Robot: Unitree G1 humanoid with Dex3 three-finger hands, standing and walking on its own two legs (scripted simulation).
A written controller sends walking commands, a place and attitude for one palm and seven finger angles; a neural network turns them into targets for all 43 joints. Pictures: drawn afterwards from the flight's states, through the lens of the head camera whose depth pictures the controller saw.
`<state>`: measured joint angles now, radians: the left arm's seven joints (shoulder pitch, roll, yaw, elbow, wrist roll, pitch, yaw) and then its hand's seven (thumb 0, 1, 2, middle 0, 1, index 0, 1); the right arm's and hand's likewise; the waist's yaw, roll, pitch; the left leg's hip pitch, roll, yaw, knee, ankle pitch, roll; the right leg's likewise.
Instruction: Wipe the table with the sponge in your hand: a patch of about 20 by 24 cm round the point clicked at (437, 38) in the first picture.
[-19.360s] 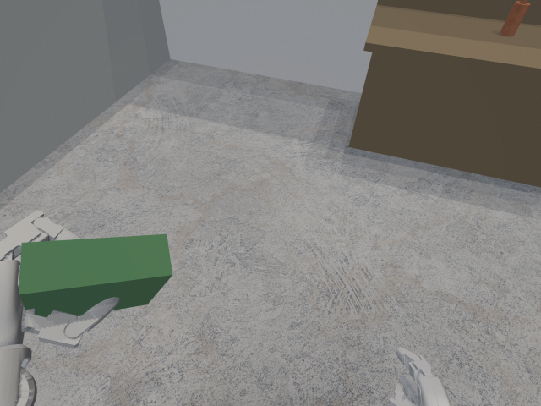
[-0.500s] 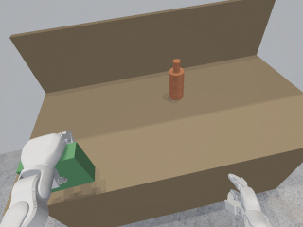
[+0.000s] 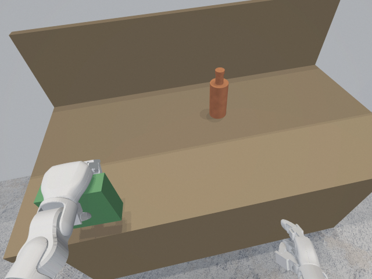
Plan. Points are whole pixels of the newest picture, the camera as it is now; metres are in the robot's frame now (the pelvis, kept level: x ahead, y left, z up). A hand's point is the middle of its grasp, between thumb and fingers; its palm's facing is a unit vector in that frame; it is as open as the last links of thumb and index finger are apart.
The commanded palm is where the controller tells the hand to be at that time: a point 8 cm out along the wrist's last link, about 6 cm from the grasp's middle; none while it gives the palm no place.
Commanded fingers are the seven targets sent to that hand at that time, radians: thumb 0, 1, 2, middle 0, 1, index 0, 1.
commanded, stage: move the sponge above the wiping area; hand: left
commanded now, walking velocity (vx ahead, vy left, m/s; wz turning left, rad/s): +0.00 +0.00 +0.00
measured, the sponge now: (87, 207) +0.24 +0.28 +0.00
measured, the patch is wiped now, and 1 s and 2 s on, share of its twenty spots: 0.00 0.00 0.00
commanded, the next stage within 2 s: none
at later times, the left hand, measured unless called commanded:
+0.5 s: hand (89, 188) +0.26 +0.28 +0.04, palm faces -0.06 -0.07 -1.00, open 9.3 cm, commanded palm +0.25 +0.29 +0.11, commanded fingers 0.00 0.10 1.30 -1.20 -1.60 -1.20 -1.60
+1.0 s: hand (89, 181) +0.29 +0.29 +0.03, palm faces -0.01 -0.03 -1.00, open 9.3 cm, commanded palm +0.26 +0.29 +0.09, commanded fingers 0.00 0.10 1.30 -1.20 -1.60 -1.20 -1.60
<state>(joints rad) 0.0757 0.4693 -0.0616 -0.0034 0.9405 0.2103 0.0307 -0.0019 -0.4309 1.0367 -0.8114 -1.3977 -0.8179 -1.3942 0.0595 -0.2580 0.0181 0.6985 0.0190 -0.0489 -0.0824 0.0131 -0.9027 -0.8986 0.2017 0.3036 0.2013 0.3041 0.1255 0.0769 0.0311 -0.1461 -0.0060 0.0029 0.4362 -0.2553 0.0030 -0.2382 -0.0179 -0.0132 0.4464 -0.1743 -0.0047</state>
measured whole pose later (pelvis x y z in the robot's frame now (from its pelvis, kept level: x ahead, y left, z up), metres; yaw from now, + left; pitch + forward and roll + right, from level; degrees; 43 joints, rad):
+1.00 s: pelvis +0.03 +0.00 +0.00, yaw +0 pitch +3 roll +0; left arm 0.04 0.43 -0.04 0.13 1.01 0.19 0.19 0.00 -0.43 1.04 -0.81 -1.40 -0.82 -1.39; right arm 0.08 -0.25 -0.02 0.72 0.01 -0.03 -0.07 0.01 -0.90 -0.90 0.20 0.30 0.20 0.30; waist 0.11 0.05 -0.01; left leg -0.21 0.00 0.00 0.46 -0.30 0.00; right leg -0.30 -0.01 -0.01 0.46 -0.21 0.00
